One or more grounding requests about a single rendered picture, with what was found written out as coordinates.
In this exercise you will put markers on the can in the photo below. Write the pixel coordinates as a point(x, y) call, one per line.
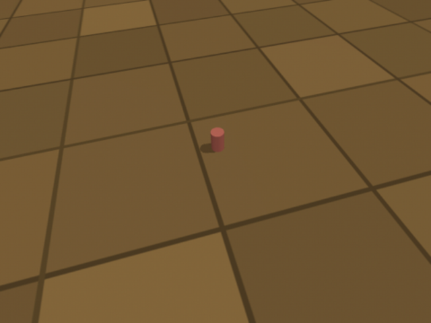
point(217, 139)

